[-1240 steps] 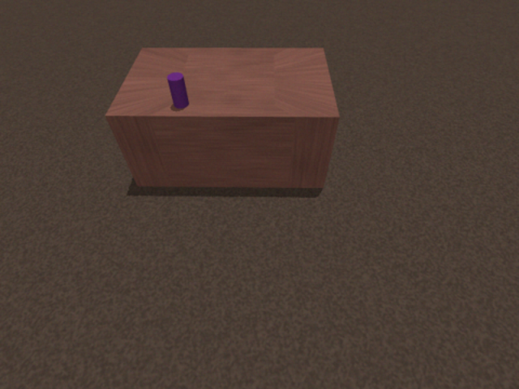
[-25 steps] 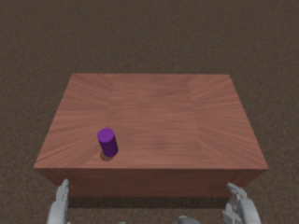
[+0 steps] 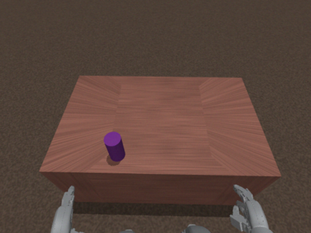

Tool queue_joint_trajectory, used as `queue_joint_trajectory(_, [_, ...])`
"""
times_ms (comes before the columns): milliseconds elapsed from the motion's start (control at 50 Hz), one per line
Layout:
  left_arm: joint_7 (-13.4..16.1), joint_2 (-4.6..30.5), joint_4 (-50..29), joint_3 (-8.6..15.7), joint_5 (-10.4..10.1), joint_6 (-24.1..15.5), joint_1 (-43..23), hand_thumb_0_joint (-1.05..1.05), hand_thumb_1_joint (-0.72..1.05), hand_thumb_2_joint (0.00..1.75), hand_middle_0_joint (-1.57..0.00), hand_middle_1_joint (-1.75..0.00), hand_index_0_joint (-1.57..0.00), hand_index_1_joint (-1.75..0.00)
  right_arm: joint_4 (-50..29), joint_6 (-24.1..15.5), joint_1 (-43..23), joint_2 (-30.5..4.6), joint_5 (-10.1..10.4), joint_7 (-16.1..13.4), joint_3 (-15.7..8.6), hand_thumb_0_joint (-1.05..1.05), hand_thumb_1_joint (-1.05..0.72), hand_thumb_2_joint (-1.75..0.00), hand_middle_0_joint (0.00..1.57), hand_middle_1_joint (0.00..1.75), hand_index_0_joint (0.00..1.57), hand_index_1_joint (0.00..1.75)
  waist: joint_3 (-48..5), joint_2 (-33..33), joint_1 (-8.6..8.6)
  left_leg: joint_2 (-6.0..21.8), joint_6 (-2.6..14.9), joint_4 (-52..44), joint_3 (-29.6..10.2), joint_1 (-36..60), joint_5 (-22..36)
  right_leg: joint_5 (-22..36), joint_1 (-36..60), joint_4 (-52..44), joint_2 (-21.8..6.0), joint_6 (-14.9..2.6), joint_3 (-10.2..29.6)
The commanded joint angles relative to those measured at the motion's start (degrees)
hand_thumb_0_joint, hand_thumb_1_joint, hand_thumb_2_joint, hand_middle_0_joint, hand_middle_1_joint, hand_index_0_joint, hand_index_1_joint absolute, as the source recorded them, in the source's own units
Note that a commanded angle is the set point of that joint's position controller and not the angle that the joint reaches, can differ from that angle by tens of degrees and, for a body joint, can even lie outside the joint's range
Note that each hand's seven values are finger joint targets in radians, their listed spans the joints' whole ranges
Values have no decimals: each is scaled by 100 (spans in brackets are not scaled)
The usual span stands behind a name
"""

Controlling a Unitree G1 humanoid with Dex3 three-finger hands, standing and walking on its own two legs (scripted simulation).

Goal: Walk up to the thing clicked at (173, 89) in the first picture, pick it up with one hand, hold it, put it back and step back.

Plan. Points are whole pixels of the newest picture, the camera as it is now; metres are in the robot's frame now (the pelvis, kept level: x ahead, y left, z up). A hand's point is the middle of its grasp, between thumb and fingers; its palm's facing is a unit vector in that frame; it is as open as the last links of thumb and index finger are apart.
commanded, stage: stand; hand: left
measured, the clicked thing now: (115, 147) +0.47 +0.17 -0.21
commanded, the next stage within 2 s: none
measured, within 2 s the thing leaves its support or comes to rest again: neither
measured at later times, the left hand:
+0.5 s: hand out of the picture +0.05 +0.24 -0.11, palm faces +0.00 -0.93 -0.36, open 8.4 cm
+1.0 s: hand out of the picture +0.05 +0.24 -0.10, palm faces +0.02 -0.94 -0.35, open 7.4 cm
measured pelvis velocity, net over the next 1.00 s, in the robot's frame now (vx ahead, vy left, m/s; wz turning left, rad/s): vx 0.00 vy -0.01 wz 0.02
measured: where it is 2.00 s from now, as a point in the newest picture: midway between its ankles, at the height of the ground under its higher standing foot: outside the picture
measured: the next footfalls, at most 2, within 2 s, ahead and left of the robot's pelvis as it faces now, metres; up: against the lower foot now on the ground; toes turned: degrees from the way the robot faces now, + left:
none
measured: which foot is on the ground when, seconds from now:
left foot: down 0.00-1.00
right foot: down 0.00-1.00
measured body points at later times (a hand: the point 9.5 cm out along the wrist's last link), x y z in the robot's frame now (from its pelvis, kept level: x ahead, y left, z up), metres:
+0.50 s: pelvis +0.01 -0.01 +0.04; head +0.01 -0.01 +0.49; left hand +0.05 +0.29 -0.09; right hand +0.07 -0.29 -0.10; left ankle +0.00 +0.13 -0.69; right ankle +0.02 -0.13 -0.69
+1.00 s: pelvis +0.00 -0.01 +0.06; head -0.01 -0.02 +0.51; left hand +0.05 +0.29 -0.08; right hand +0.06 -0.30 -0.09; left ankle +0.00 +0.13 -0.69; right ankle +0.02 -0.13 -0.69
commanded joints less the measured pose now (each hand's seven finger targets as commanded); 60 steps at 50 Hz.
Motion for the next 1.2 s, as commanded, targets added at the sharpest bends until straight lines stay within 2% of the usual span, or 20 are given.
queue_joint_trajectory(0, [-416, 1406, 1268, 534, 292, -845, -557, 0, -44, 15, -13, -14, -13, -14, 260, 267, -378, -1441, -253, 331, -555, 0, -90, -90, 20, 30, 20, 30, -407, -82, 96, 51, 590, -1095, -362, 606, 1521, 1023, 909, -965, -304, -639, 644])
queue_joint_trajectory(40, [-522, 1358, 1730, 473, 171, -955, -769, 0, -28, 31, -20, -30, -20, -30, 431, 269, -408, -1392, -110, 474, -530, 0, -90, -90, 20, 30, 20, 30, -331, -129, 136, 14, 551, -1279, -361, 715, 1214, 834, 910, -1134, -344, -598, 650])
queue_joint_trajectory(60, [-541, 1388, 1961, 463, 134, -974, -846, 0, -20, 39, -20, -30, -20, -30, 517, 269, -444, -1408, -68, 512, -550, 0, -90, -90, 20, 30, 20, 30, -309, -145, 137, 13, 543, -1366, -386, 776, 1064, 697, 868, -1274, -330, -568, 642])
queue_joint_trajectory(160, [-528, 1516, 2982, 475, 83, -1066, -1105, 0, 20, 79, -20, -30, -20, -30, 1017, 300, -501, -1492, -70, 577, -560, 0, -90, -90, 20, 30, 20, 30, -206, 162, 130, 137, 511, -1776, -523, 1037, 1627, 1407, 1282, -1368, -306, -417, 514])
queue_joint_trajectory(180, [-519, 1519, 3140, 474, 64, -1052, -1162, 0, 28, 87, -20, -30, -20, -30, 1124, 320, -456, -1497, -69, 565, -548, 0, -90, -90, 20, 30, 20, 30, -102, 257, 117, 188, 520, -1978, -591, 1063, 1546, 1299, 1254, -1399, -284, -399, 482])
queue_joint_trajectory(220, [-509, 1551, 3472, 463, 39, -1064, -1176, 0, 44, 90, -20, -30, -20, -30, 1317, 337, -462, -1536, -36, 562, -542, 0, -90, -90, 20, 30, 20, 30, -90, 199, 125, 209, 485, -2049, -589, 1208, 1870, 1581, 1493, -1554, -320, -392, 472])
queue_joint_trajectory(260, [-505, 1572, 3770, 449, 19, -1046, -1202, 0, 60, 90, -20, -30, -20, -30, 1516, 365, -502, -1569, -20, 555, -519, 0, -90, -90, 20, 30, 20, 30, 70, 231, 141, 234, 459, -2289, -596, 1313, 1756, 1480, 1512, -1796, -326, -376, 484])
queue_joint_trajectory(300, [-496, 1642, 4047, 449, -4, -1037, -1251, 0, 76, 90, -20, -30, -20, -30, 1714, 388, -395, -1598, 2, 539, -509, 0, -90, -90, 20, 30, 20, 30, -25, 136, 89, 243, 417, -2438, -581, 1447, 1834, 1619, 1785, -1950, -378, -369, 513])
queue_joint_trajectory(340, [-486, 1674, 4327, 429, -11, -1043, -1233, 0, 90, 90, -20, -30, -20, -30, 1888, 418, -511, -1582, 28, 543, -487, 0, -90, -90, 20, 30, 20, 30, 48, -29, 121, 207, 375, -2472, -494, 1592, 1855, 1743, 1928, -2279, -489, -364, 595])
queue_joint_trajectory(400, [-473, 1767, 4656, 398, -42, -1060, -1371, 0, 90, 90, -20, -30, -20, -30, 2201, 459, -301, -1562, 55, 530, -428, 0, -90, -90, 20, 30, 20, 30, 72, -282, -7, 172, 312, -2618, -383, 1902, 1989, 1968, 2073, -2672, -656, -365, 756])
queue_joint_trajectory(480, [-479, 1786, 5008, 363, -88, -1005, -1516, 0, 90, 90, -20, -30, -20, -30, 2480, 468, -407, -1643, 57, 538, -391, 0, -90, -90, 20, 30, 20, 30, 297, -112, 49, 267, 295, -3149, -477, 1866, 1913, 1562, 2321, -2928, -546, -258, 598])
queue_joint_trajectory(560, [-490, 1723, 5344, 318, -75, -1009, -1465, 0, 90, 90, -20, -30, -20, -30, 2674, 457, -544, -1659, 91, 534, -349, 0, -90, -90, 20, 30, 20, 30, 392, -201, 138, 291, 246, -3334, -469, 2013, 2083, 1735, 2510, -3134, -571, -200, 554])
queue_joint_trajectory(580, [-500, 1749, 5392, 320, -74, -1007, -1572, 0, 90, 90, -20, -30, -20, -30, 2726, 468, -510, -1638, 95, 534, -339, 0, -90, -90, 20, 30, 20, 30, 437, -184, 92, 286, 232, -3437, -440, 2036, 1982, 1522, 2453, -3220, -572, -197, 581])
queue_joint_trajectory(640, [-509, 1754, 5518, 318, -66, -1004, -1631, 0, 90, 90, -20, -30, -20, -30, 2849, 492, -539, -1681, 90, 547, -349, 0, -90, -90, 20, 30, 20, 30, 571, -128, 130, 279, 231, -3590, -451, 1900, 1620, 1028, 2526, -3425, -562, -172, 592])
queue_joint_trajectory(740, [-521, 1724, 5656, 317, -70, -1018, -1769, 0, 90, 90, -20, -30, -20, -30, 2946, 478, -593, -1671, 89, 545, -335, 0, -90, -90, 20, 30, 20, 30, 358, -44, 109, 357, 237, -3677, -445, 2088, 1896, 1466, 2682, -3472, -580, -143, 546])
queue_joint_trajectory(800, [-536, 1751, 5734, 321, -91, -992, -1833, 0, 90, 90, -20, -30, -20, -30, 3007, 476, -622, -1693, 91, 537, -323, 0, -90, -90, 20, 30, 20, 30, 485, 43, 116, 350, 210, -3824, -438, 2040, 1785, 1459, 2670, -3506, -556, -127, 531])
queue_joint_trajectory(860, [-540, 1723, 5784, 312, -86, -994, -1862, 0, 90, 90, -20, -30, -20, -30, 3016, 464, -668, -1730, 105, 537, -321, 0, -90, -90, 20, 30, 20, 30, 419, 10, 133, 375, 208, -3838, -428, 2115, 1959, 1599, 2740, -3522, -578, -131, 542])
queue_joint_trajectory(1100, [-561, 1792, 5849, 301, -96, -984, -1927, 0, 90, 90, -20, -30, -20, -30, 3073, 479, -749, -1777, 122, 555, -288, 0, -90, -90, 20, 30, 20, 30, 406, -46, 99, 401, 207, -3918, -372, 2237, 1916, 1572, 2669, -3639, -582, -99, 563])
queue_joint_trajectory(1160, [-571, 1783, 5865, 299, -99, -963, -1922, 0, 90, 90, -20, -30, -20, -30, 3093, 484, -744, -1821, 113, 557, -287, 0, -90, -90, 20, 30, 20, 30, 507, 29, 101, 405, 211, -3995, -381, 2121, 1581, 1364, 2624, -3616, -550, -95, 548])
queue_joint_trajectory(1180, [-570, 1804, 5851, 296, -93, -962, -1909, 0, 90, 90, -20, -30, -20, -30, 3071, 483, -782, -1825, 113, 561, -299, 0, -90, -90, 20, 30, 20, 30, 394, -117, 109, 416, 214, -3978, -392, 2230, 1744, 1380, 2604, -3628, -566, -109, 551])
